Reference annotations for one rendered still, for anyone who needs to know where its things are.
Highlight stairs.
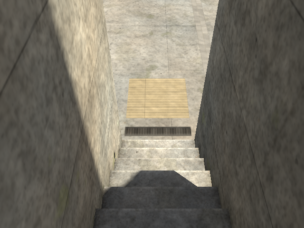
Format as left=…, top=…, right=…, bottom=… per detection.
left=93, top=140, right=232, bottom=228

